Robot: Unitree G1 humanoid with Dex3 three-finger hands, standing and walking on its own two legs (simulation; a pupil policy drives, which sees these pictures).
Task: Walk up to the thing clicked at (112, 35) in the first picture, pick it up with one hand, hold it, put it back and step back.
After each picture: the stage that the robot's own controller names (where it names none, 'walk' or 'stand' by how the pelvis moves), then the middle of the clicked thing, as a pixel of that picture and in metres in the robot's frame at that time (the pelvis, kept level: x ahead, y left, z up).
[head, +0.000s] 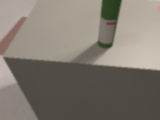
stand; (108, 19) +0.57 -0.08 +0.14
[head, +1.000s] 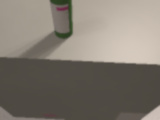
sink last; (61, 3) +0.53 +0.11 +0.17
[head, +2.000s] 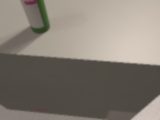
rise first; out of the picture +0.53 +0.20 +0.18
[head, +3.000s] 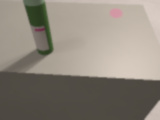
stand; (40, 25) +0.53 +0.19 +0.14
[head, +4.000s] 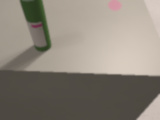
stand; (36, 21) +0.53 +0.19 +0.14
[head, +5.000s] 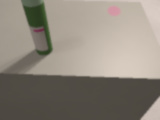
stand; (38, 25) +0.53 +0.19 +0.13
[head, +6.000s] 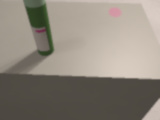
stand; (40, 26) +0.53 +0.18 +0.13
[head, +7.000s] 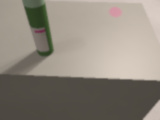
stand; (40, 26) +0.52 +0.18 +0.13
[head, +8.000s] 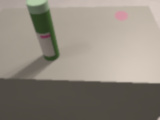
rise first; (45, 32) +0.51 +0.19 +0.14
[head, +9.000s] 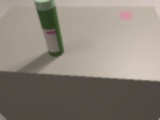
go down; (51, 28) +0.54 +0.18 +0.14
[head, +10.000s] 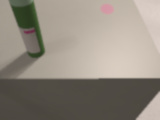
go down; (29, 26) +0.51 +0.18 +0.14
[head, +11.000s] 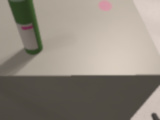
go down; (26, 22) +0.52 +0.18 +0.15
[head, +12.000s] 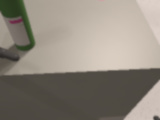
close in; (15, 15) +0.50 +0.19 +0.17
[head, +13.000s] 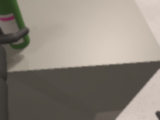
lift; (7, 12) +0.50 +0.19 +0.18
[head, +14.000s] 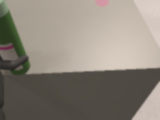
lift; (7, 40) +0.41 +0.22 +0.18
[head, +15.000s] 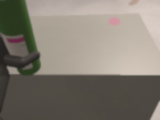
lift; (17, 32) +0.31 +0.17 +0.30
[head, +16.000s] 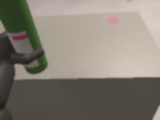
hold; (22, 31) +0.34 +0.16 +0.29
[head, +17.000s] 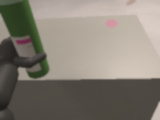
hold; (25, 36) +0.34 +0.16 +0.27
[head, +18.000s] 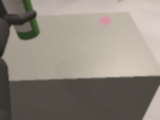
crouch; out of the picture +0.43 +0.18 +0.35
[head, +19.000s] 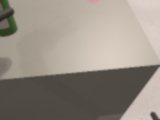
lower; out of the picture +0.52 +0.21 +0.26
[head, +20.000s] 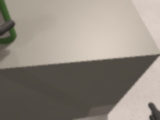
lower; out of the picture +0.52 +0.21 +0.19
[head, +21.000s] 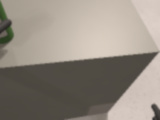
lower; out of the picture +0.52 +0.22 +0.19
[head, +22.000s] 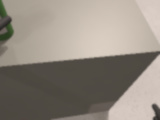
lower; out of the picture +0.53 +0.22 +0.19
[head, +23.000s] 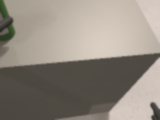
lower; out of the picture +0.52 +0.21 +0.19
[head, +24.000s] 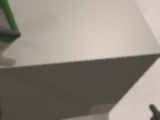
withdraw; out of the picture +0.52 +0.20 +0.19
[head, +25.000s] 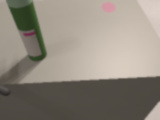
sink last; (29, 29) +0.48 +0.19 +0.17
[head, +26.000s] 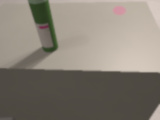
stand; (44, 23) +0.55 +0.19 +0.16
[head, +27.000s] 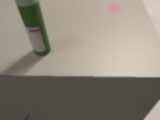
stand; (35, 26) +0.51 +0.20 +0.15
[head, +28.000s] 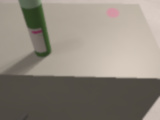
stand; (37, 27) +0.52 +0.20 +0.14
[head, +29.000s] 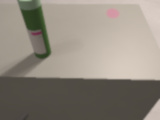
stand; (36, 29) +0.51 +0.20 +0.14
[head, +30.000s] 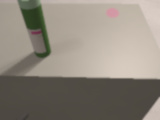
stand; (36, 28) +0.52 +0.20 +0.14
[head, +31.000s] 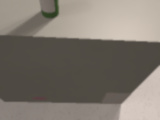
walk; out of the picture +0.62 +0.13 +0.16
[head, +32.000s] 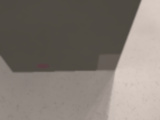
walk; out of the picture +0.93 +0.24 +0.17
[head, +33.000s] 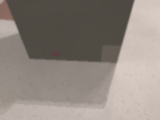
stand; out of the picture +1.23 +0.20 +0.16
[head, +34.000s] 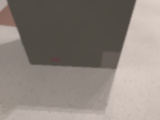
stand; out of the picture +1.23 +0.16 +0.14
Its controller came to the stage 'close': yes
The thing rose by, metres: 0.22
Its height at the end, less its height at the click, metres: +0.00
